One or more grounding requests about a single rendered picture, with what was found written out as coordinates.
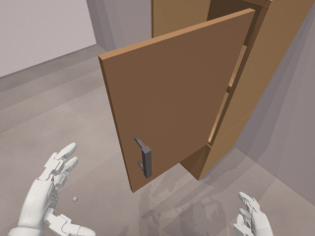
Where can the left robot forearm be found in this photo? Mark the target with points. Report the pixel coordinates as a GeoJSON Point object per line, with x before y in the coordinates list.
{"type": "Point", "coordinates": [26, 231]}

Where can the cupboard door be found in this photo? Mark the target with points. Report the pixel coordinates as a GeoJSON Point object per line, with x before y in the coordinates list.
{"type": "Point", "coordinates": [168, 90]}

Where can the left robot hand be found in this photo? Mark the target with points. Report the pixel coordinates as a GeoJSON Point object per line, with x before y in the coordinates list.
{"type": "Point", "coordinates": [36, 210]}

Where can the right robot hand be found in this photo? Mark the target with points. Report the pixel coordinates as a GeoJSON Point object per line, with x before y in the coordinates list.
{"type": "Point", "coordinates": [257, 223]}

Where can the handle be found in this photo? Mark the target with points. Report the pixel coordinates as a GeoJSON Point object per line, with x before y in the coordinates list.
{"type": "Point", "coordinates": [146, 158]}

